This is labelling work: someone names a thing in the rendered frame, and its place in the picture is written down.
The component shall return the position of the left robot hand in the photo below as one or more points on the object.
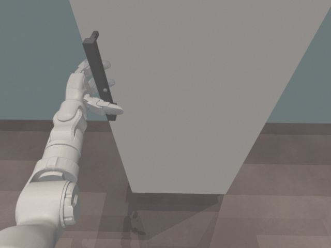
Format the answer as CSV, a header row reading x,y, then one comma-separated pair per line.
x,y
78,88

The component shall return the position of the fridge door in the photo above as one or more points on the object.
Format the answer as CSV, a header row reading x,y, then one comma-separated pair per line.
x,y
197,81

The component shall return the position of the robot left upper arm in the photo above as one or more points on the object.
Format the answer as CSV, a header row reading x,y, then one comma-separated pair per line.
x,y
45,210

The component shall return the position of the robot left forearm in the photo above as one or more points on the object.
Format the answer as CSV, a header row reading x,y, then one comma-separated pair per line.
x,y
63,150

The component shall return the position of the handle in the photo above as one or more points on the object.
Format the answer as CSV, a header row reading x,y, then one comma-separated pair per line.
x,y
95,63

